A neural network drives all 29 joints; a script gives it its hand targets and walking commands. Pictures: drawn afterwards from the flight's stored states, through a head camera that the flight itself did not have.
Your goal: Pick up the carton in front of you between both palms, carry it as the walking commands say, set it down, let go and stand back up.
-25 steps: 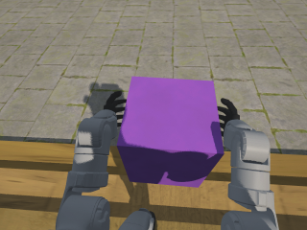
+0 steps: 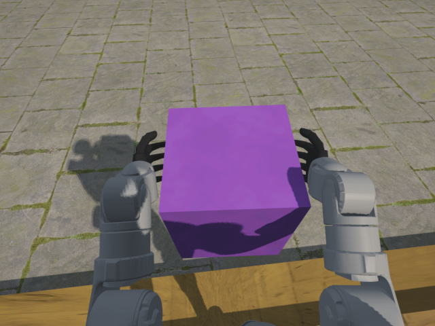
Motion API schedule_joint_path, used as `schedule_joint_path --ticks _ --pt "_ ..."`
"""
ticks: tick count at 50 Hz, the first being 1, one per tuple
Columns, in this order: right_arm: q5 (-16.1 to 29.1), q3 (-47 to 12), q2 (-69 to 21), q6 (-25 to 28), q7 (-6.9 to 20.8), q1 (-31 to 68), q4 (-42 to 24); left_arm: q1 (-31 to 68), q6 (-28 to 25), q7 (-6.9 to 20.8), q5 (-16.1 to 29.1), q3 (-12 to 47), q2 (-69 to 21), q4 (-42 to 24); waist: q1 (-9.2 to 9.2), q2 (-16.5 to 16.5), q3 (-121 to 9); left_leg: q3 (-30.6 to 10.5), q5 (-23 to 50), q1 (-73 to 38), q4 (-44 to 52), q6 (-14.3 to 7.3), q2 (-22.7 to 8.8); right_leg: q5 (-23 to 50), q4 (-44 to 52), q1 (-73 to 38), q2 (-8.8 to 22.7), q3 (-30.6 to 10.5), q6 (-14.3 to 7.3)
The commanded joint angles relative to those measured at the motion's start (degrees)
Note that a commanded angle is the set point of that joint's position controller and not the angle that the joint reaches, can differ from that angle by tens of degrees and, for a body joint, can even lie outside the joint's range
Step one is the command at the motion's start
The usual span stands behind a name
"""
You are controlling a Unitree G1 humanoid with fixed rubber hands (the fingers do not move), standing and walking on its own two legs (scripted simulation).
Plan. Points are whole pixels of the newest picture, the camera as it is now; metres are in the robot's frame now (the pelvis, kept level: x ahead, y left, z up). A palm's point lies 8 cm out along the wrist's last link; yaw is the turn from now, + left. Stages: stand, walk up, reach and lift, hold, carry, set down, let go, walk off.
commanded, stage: carry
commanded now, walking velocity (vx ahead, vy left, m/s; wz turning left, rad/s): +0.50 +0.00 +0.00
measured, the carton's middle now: (228, 188) +0.36 -0.02 +0.05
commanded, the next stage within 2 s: none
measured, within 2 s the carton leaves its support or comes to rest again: neither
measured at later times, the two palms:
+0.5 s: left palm (156, 102) +0.71 +0.17 +0.00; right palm (256, 104) +0.70 -0.13 -0.01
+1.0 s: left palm (175, 76) +1.05 +0.15 -0.12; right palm (246, 73) +1.07 -0.15 -0.12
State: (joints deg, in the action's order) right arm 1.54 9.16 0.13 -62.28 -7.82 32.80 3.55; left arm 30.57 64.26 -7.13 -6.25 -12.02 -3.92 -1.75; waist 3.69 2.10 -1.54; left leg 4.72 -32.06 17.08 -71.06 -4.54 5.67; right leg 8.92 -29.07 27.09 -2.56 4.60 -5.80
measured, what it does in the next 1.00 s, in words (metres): goes down: left foot 0.10 m lower, then right foot 0.10 m lower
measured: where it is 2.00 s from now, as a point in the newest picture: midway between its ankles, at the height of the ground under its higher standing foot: (210, 159)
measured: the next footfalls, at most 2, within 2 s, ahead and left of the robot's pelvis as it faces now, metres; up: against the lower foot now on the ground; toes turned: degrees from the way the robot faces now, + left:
left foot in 0.42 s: +0.46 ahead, +0.07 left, -0.10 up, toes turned +1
right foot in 0.86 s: +0.80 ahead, -0.06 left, -0.20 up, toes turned -3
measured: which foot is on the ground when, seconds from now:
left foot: down 0.00-0.00, up 0.02-0.40, down 0.42-0.88, up 0.90-1.00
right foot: down 0.00-0.42, up 0.44-0.84, down 0.86-1.00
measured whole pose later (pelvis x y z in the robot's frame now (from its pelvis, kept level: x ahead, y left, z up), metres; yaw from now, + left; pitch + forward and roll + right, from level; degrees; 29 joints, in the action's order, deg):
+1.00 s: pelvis +0.71 -0.01 -0.22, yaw -1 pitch +5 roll +0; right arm 0.3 9.3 0.6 -64.2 -8.1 34.2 8.3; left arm 31.9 64.7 -7.7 -4.5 -11.0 -2.2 5.0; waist -1.3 -0.9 -2.6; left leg -1.8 -28.6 31.7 -83.3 -2.1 1.1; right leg -12.9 -35.4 27.2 -4.5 5.8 -7.3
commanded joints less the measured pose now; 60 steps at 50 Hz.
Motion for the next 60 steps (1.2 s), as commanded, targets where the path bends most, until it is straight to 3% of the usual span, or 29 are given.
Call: schedule_joint_path --ticks 1,2,4,8,10,11,15,18,20,21,22,23,24,25,26,27,28,31,33,37,41,43,44,45,46,47,48,52,60 --pt "20.83 -37.36 -58.07 -1.42 14.47 34.37 -2.82 32.28 0.28 11.69 20.87 37.13 -46.98 1.93 -6.28 10.59 -27.46 -8.01 -6.56 29.21 -23.19 3.13 -0.92 30.27 -10.34 -50.32 19.75 -24.89 -9.67" --pt "19.08 -35.55 -55.93 -2.19 13.89 33.65 -2.32 32.23 0.56 12.22 22.62 38.12 -48.82 3.52 -8.77 8.72 -29.45 -8.29 -4.76 34.45 -22.08 2.84 -2.4 12.15 -6.9 -50.2 21.71 -33.58 -13.93" --pt "16.85 -34.04 -56.95 -2.35 12.87 34.79 -2.69 38.52 0.6 13.55 27.44 40.49 -54.07 1.02 -7.68 -3.12 -26.46 -10.69 4.38 35.64 -11.96 1.89 -5.73 -9.69 -2.31 -37.99 18.52 -35.44 -13.14" --pt "13.94 -32.26 -59.66 -0.51 12.17 35.93 -3.75 47.46 -1.53 15.09 33.76 44.33 -62.9 -1.33 -7.55 -1.72 -21.91 -7.55 6.7 25.5 6.79 4.0 -6.34 -2.57 -0.63 -21.01 16.43 -30.74 -12.95" --pt "13.49 -33.09 -60.51 0.56 11.84 35.17 -4.45 46.38 -2.66 15.38 34.62 44.51 -64.33 -1.1 -8.28 1.48 -24.77 -7.22 18.77 28.99 5.65 2.87 -7.46 9.39 -5.89 -26.81 14.9 -26.28 -10.17" --pt "12.9 -33.62 -60.59 1.12 11.65 34.98 -5.11 46.29 -3.19 15.41 35.04 44.82 -65.02 -1.38 -9.43 0.48 -24.08 -7.61 28.26 32.28 14.16 2.2 -7.44 5.68 -10.51 -29.88 9.56 -21.64 -7.82" --pt "11.33 -34.7 -58.85 1.98 10.77 33.11 -7.74 41.94 -4.43 15.6 34.8 44.69 -63.39 -1.64 -12.84 0.45 -21.34 -0.41 44.57 17.1 38.17 2.26 -2.22 -1.88 -11.88 -22.38 3.48 -14.52 -5.63" --pt "10.96 -35.47 -55.27 1.48 10.29 32.41 -9.84 39.59 -4.4 15.41 34.27 44.54 -60.99 -1.47 -9.42 5.51 -23.06 1.42 59.17 -0.71 40.47 0.52 -2.41 -7.35 -22.5 -14.88 3.1 -9.02 -3.26" --pt "10.87 -35.22 -52.59 0.66 10.33 30.49 -10.07 37.87 -3.95 15.2 33.3 44.0 -59.14 -0.29 0.26 3.27 -25.81 1.41 52.06 -14.11 44.52 -1.45 -4.1 8.6 -40.14 -11.6 4.87 -6.25 -0.49" --pt "10.85 -34.84 -50.99 0.14 10.71 29.53 -9.0 37.56 -3.35 15.04 31.88 42.9 -57.43 0.63 3.39 -6.9 -22.85 -3.71 54.46 -20.35 47.56 -3.0 -8.38 -12.41 -55.62 -2.19 0.69 -3.18 1.63" --pt "11.28 -34.6 -49.43 -0.64 11.03 30.04 -7.36 37.59 -2.22 14.54 30.63 42.07 -55.94 1.58 -1.16 -13.79 -26.26 -16.86 80.43 -37.67 31.05 -6.72 -19.9 -46.6 -65.3 15.64 -1.93 -4.26 3.43" --pt "13.32 -35.06 -49.48 -1.57 11.51 29.19 -5.27 32.85 -1.09 13.64 28.18 38.86 -53.33 3.97 0.3 -11.58 -32.64 -32.89 51.87 -44.04 37.02 -14.54 -27.54 -45.81 -67.5 25.98 -1.73 -8.77 4.79" --pt "15.81 -37.02 -52.39 -1.41 12.22 31.98 -6.11 34.73 -0.52 12.94 26.73 38.39 -51.5 1.32 0.34 -10.92 -32.59 -38.63 26.32 -35.64 41.43 -16.72 -27.31 -41.82 -63.32 24.94 1.04 -9.41 3.13" --pt "18.07 -37.86 -55.76 -1.65 12.78 36.0 -7.11 39.31 0.0 12.39 25.68 38.05 -51.52 0.15 0.21 -4.84 -24.89 -33.55 36.45 -28.88 39.93 -12.66 -22.37 -36.0 -54.1 24.85 3.48 -8.95 2.67" --pt "19.77 -38.67 -57.22 -1.81 13.19 38.95 -8.0 38.85 0.23 12.12 25.23 37.58 -52.93 0.75 0.29 -5.68 -23.56 -31.39 43.36 -25.68 38.34 -12.48 -21.68 -35.57 -51.2 24.86 3.43 -8.23 3.27" --pt "21.77 -39.53 -59.64 -1.92 13.57 39.61 -7.24 37.25 0.03 11.97 24.51 36.55 -53.52 1.42 -0.25 -1.56 -23.18 -30.41 37.18 -19.5 39.27 -13.39 -21.4 -33.58 -44.48 22.53 4.5 -9.25 4.25" --pt "23.29 -40.48 -61.95 -1.56 14.01 40.63 -7.59 36.4 -0.31 11.81 23.38 36.02 -53.82 1.36 -0.1 -1.73 -22.7 -30.77 33.5 -15.15 42.01 -13.59 -20.54 -35.33 -37.83 18.87 4.68 -8.84 4.88" --pt "25.59 -41.52 -65.86 -0.23 14.91 43.33 -8.23 37.17 -1.68 11.36 21.76 35.88 -55.25 0.02 0.68 -6.53 -24.84 -25.9 51.62 -16.4 39.34 -11.22 -19.26 -23.1 -34.82 15.71 3.8 -5.27 4.23" --pt "26.68 -42.23 -66.84 0.68 15.23 43.52 -8.79 36.84 -2.44 10.9 20.79 36.77 -55.39 -1.5 2.4 -4.49 -24.57 -20.54 46.5 -22.79 34.2 -7.81 -13.76 -11.66 -25.58 23.02 4.57 -5.91 3.53" --pt "26.9 -41.97 -65.05 1.52 15.29 40.73 -9.82 37.39 -2.81 10.14 19.86 38.02 -53.19 -5.01 5.24 -5.91 -21.13 -14.36 35.55 -14.21 31.58 -6.97 -7.97 6.04 -3.7 8.49 0.38 -0.05 3.67" --pt "25.29 -40.99 -62.15 0.96 15.16 35.72 -5.81 34.11 -1.35 10.05 18.59 37.43 -48.8 -3.25 2.98 -8.36 -18.99 -12.22 31.74 -12.37 21.77 -4.97 -8.02 14.31 8.5 -2.46 1.74 0.16 1.29" --pt "23.58 -40.31 -60.88 0.6 15.14 35.34 -3.29 32.58 -0.55 10.73 18.52 36.65 -47.05 -1.38 -4.21 -5.57 -22.17 -6.97 36.14 -4.74 6.47 -2.77 -7.19 10.95 10.4 -21.35 2.97 1.99 0.36" --pt "23.02 -39.38 -59.99 0.15 15.08 35.43 -2.14 32.34 -0.3 11.15 18.3 35.65 -45.21 0.34 -4.73 5.6 -23.61 -4.5 5.09 11.53 -6.21 0.25 -3.48 24.11 1.76 -36.7 10.92 -6.1 -1.53" --pt "22.9 -38.14 -59.5 -1.01 14.79 35.93 -0.33 31.24 0.27 11.4 18.64 34.66 -44.66 4.24 -5.12 11.7 -29.66 -6.43 -9.35 27.83 -18.01 3.26 -2.26 39.45 -10.51 -55.5 22.61 -21.8 -8.48" --pt "22.17 -37.06 -58.84 -1.81 14.33 35.19 0.46 30.27 0.53 11.56 19.71 34.63 -45.42 5.77 -8.67 11.78 -34.96 -7.3 -9.1 36.03 -24.15 3.92 -3.53 19.22 -7.52 -59.74 26.77 -32.38 -15.16" --pt "21.51 -37.06 -59.0 -2.08 13.92 37.39 -1.28 31.24 0.23 11.96 21.59 35.86 -48.77 5.01 -10.4 6.75 -35.15 -10.07 0.04 40.74 -20.95 2.26 -5.54 -5.24 -1.66 -55.91 24.13 -35.48 -15.7" --pt "20.54 -36.61 -60.15 -1.93 13.46 38.69 -2.7 35.74 0.07 12.57 24.15 37.42 -52.77 2.04 -8.61 -0.37 -31.18 -8.84 4.83 37.97 -15.59 2.31 -6.35 -9.91 1.88 -46.42 21.08 -33.22 -12.93" --pt "17.42 -34.67 -63.01 -0.56 11.86 38.77 -6.06 47.28 -1.41 14.05 32.7 43.63 -62.18 -5.14 -6.22 -0.14 -26.15 -6.36 6.38 30.53 -3.02 3.75 -8.82 -6.46 3.25 -29.33 17.36 -25.78 -10.68" --pt "12.43 -36.88 -59.27 2.34 10.21 32.67 -10.02 41.63 -3.86 15.36 33.29 45.84 -61.6 -5.59 -7.88 4.77 -24.69 1.08 26.21 21.87 30.9 2.49 -5.44 19.79 1.39 -32.88 11.4 -10.64 -4.59"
